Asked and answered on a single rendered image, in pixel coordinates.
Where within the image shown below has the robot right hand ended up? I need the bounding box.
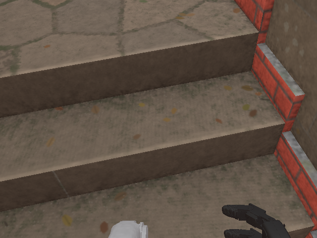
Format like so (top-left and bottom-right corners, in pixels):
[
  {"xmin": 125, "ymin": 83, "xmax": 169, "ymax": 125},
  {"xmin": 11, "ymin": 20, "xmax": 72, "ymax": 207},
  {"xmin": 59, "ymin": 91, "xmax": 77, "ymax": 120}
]
[{"xmin": 222, "ymin": 203, "xmax": 291, "ymax": 238}]

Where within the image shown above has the left robot thigh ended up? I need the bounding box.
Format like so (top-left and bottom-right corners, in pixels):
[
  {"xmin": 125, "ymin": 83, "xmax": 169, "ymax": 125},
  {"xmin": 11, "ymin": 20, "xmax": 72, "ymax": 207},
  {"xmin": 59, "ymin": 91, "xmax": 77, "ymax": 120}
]
[{"xmin": 108, "ymin": 220, "xmax": 149, "ymax": 238}]

